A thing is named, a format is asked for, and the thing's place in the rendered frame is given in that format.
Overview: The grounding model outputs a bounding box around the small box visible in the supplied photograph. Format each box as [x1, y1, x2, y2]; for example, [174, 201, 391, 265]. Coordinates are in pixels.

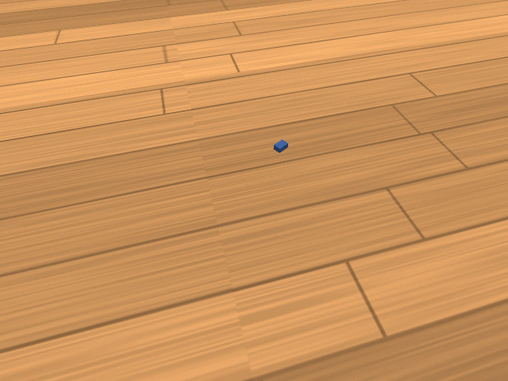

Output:
[274, 140, 288, 153]

